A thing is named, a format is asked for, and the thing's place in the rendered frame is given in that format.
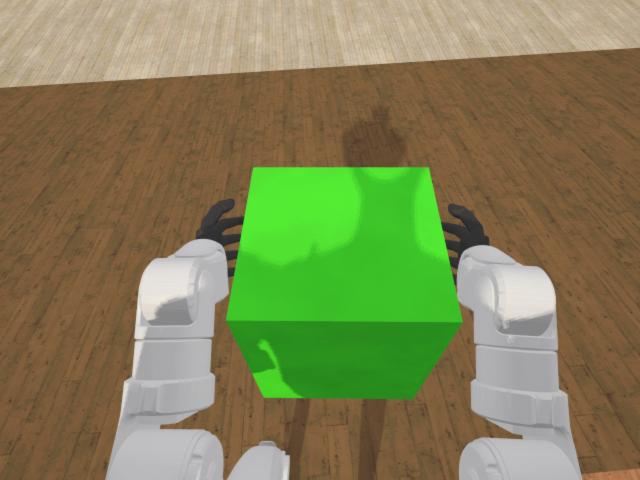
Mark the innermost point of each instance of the robot right forearm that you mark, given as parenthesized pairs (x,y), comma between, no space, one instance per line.
(515,329)

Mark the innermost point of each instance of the left robot hand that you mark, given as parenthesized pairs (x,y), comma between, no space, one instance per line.
(212,228)

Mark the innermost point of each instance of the carton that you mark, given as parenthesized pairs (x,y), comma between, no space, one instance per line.
(343,286)

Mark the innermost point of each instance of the left robot upper arm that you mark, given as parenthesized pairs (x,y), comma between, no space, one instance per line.
(169,454)

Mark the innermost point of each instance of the right robot hand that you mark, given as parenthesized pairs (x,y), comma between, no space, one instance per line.
(471,235)

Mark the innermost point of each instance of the robot left thigh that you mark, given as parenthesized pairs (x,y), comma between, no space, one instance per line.
(262,463)

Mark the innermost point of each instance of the robot left forearm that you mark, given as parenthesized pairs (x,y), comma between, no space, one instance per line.
(171,377)

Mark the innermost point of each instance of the right robot upper arm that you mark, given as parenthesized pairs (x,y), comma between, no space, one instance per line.
(514,459)

